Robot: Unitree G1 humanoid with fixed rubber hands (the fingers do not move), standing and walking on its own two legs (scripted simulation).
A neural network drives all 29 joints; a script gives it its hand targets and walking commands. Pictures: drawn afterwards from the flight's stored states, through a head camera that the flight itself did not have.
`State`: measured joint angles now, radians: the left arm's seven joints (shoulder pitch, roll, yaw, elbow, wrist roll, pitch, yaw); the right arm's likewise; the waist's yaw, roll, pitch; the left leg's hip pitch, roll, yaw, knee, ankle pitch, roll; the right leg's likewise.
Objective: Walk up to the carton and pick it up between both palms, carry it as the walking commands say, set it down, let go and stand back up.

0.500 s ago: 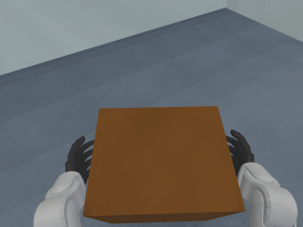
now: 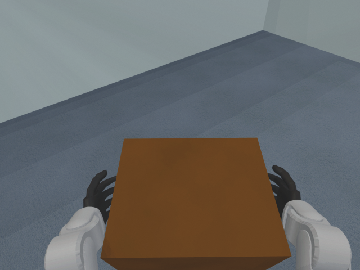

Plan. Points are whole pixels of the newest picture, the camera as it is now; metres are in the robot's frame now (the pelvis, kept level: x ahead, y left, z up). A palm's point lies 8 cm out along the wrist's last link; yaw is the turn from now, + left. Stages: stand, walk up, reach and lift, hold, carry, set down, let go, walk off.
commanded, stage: carry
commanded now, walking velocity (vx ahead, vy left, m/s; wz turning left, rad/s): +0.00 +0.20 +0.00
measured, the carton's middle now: (190, 214) +0.25 +0.00 +0.02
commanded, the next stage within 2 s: none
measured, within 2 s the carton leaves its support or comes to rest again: neither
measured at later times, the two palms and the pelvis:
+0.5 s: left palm out of the picture +0.18 +0.38 +0.05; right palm (178, 213) +0.22 +0.03 +0.09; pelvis -0.04 +0.17 +0.00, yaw +4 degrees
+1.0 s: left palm out of the picture +0.15 +0.45 +0.09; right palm (143, 238) +0.18 +0.09 +0.08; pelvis -0.07 +0.25 +0.00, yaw +2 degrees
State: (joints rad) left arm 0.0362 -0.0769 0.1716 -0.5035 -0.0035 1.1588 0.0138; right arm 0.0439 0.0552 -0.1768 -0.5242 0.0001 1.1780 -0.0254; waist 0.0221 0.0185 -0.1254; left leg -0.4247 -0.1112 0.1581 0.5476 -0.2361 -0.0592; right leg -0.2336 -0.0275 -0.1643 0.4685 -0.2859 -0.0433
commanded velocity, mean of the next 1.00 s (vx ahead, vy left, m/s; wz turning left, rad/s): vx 0.00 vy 0.20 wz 0.00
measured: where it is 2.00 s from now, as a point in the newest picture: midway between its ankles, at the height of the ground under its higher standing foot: outside the picture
